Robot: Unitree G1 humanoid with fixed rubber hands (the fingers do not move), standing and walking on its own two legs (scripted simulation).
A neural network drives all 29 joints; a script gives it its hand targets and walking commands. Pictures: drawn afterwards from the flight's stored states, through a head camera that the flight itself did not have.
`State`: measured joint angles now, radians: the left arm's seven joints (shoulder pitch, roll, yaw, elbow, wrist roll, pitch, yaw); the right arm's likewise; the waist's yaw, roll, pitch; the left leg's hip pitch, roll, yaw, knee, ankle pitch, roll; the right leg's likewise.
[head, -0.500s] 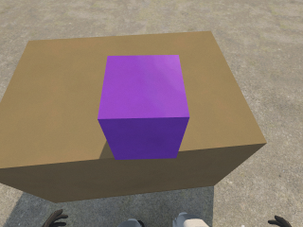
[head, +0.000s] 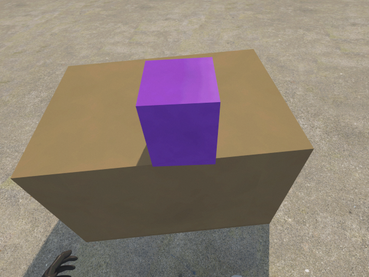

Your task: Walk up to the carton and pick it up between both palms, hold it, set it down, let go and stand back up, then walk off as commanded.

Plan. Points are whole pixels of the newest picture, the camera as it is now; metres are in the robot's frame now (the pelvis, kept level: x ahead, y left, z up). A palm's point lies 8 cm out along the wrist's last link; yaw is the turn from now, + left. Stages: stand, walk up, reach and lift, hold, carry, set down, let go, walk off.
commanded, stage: walk off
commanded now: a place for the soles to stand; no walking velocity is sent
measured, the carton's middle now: (181, 113) +0.58 +0.04 +0.01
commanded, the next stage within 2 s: none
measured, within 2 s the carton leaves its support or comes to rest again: neither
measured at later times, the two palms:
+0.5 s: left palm out of the picture -0.10 +0.35 -0.12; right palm out of the picture -0.06 -0.29 -0.07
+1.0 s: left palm out of the picture -0.34 +0.39 -0.12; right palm out of the picture -0.25 -0.26 +0.00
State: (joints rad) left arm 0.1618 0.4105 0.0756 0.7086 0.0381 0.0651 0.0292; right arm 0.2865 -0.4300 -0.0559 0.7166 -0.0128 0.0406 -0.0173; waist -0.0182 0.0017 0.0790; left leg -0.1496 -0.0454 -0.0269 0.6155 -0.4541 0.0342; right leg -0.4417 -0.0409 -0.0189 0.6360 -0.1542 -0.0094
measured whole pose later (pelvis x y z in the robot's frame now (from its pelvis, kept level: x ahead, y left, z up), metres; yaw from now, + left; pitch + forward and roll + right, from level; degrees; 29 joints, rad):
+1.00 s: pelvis -0.35 +0.06 +0.02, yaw -2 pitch -7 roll -2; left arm 0.41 0.48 0.12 0.80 0.03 0.08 -0.06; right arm 0.36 -0.37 -0.08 0.54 -0.06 0.06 -0.05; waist 0.06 -0.11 0.08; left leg -0.29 -0.02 -0.03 0.46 -0.11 0.07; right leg -0.26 0.03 -0.01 0.95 -0.52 -0.03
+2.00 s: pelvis -0.80 -0.06 +0.01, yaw -3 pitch -10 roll -1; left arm 0.38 0.41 0.10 0.80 0.00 0.05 -0.01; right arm 0.35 -0.41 -0.15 0.49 -0.06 0.08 -0.05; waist 0.06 0.05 0.05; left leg -0.42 0.08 -0.04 1.07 -0.37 0.03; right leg -0.03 0.00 -0.09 0.57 -0.38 -0.04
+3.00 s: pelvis -0.56 -0.02 -0.01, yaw +1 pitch -5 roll -4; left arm 0.43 0.36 0.07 0.84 0.02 0.04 0.04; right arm 0.29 -0.46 -0.10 0.63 -0.01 0.02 -0.01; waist 0.05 0.03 0.05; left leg -0.38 0.01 -0.19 1.01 -0.53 0.09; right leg -0.14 0.00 0.01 0.66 -0.45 0.00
